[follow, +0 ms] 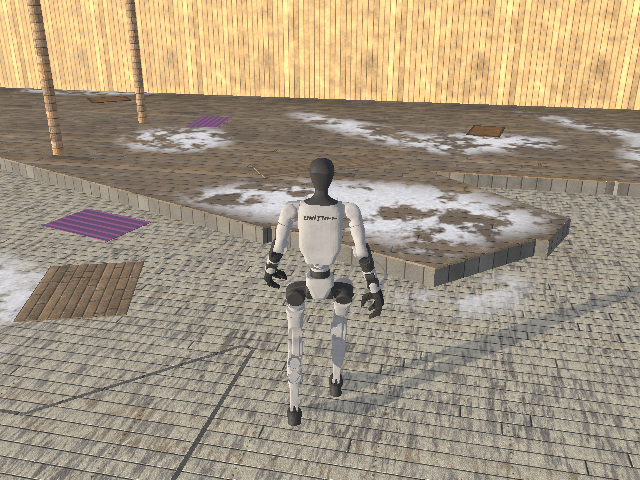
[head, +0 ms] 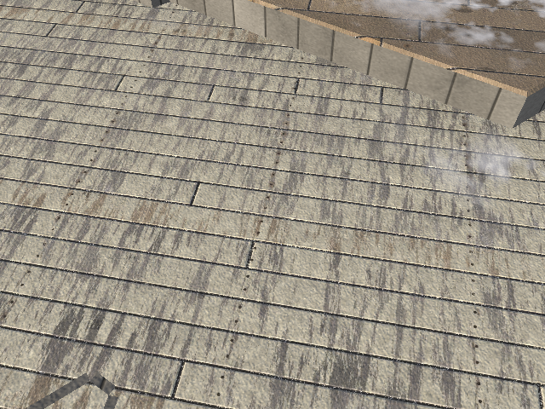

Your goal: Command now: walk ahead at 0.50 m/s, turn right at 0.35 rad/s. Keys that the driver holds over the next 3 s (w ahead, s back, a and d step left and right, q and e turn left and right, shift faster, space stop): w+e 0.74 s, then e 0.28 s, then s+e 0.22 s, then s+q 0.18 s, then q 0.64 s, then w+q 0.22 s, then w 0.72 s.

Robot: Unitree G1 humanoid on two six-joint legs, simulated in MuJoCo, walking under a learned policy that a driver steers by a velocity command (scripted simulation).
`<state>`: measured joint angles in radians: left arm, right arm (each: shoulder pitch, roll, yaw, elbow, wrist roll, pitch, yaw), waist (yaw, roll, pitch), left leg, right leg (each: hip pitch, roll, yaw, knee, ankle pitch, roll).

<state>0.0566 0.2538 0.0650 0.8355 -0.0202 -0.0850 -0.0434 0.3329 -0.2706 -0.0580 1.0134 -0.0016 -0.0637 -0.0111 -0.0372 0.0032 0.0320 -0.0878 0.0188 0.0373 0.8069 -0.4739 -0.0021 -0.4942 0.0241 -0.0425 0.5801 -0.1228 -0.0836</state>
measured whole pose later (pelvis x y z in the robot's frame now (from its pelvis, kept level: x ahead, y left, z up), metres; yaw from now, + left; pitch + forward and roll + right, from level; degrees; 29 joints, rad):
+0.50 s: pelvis +0.28 +0.01 +0.01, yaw -15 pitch +3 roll +1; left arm 0.38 0.29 0.08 0.86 -0.03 -0.04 0.02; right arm 0.01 -0.26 -0.05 0.78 0.00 -0.13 0.01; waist 0.07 -0.02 0.00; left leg -0.44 -0.03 -0.02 0.50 -0.11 0.02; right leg -0.18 0.08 0.19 0.80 -0.51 -0.05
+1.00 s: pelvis +0.49 -0.09 +0.00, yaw -34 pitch +2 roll +2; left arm 0.08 0.30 0.08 0.60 0.00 -0.02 -0.04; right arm 0.23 -0.31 -0.07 0.85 0.00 -0.05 -0.01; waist -0.05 -0.02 0.08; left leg -0.21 0.06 0.09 0.99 -0.56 -0.05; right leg -0.54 0.03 -0.03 0.60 -0.11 -0.08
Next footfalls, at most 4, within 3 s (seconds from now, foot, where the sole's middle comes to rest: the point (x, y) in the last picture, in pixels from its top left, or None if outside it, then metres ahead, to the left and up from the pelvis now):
0.46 left None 0.44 0.09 -0.76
0.94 right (381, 350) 0.58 -0.25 -0.76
1.50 left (275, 329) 0.65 0.01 -0.76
2.04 right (344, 388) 0.50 -0.14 -0.76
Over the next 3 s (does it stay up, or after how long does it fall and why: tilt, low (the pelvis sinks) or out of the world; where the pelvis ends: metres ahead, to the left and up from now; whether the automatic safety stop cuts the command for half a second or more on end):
stays up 0.87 -0.02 0.00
